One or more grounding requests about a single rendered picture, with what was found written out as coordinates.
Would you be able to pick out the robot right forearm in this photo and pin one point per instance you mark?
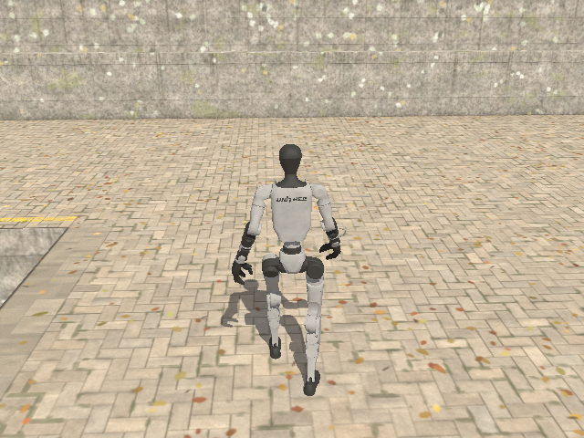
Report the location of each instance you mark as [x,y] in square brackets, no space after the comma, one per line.
[333,235]

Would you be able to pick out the left robot shin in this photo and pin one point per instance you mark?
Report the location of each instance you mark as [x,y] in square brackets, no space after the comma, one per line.
[273,317]

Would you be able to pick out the robot right upper arm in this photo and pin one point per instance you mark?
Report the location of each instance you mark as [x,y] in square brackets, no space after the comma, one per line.
[319,192]

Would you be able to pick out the robot left forearm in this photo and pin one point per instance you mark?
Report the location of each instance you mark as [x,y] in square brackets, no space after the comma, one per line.
[245,246]

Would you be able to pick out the left robot hand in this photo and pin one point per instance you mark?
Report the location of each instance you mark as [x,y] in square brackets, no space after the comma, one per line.
[237,272]

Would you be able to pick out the right robot hand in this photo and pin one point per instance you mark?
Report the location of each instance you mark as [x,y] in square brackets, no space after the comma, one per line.
[328,246]

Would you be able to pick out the robot left upper arm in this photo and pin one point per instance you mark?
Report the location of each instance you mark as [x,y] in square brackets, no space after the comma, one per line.
[258,206]

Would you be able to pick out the robot head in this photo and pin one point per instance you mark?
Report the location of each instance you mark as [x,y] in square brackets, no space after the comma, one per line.
[290,156]

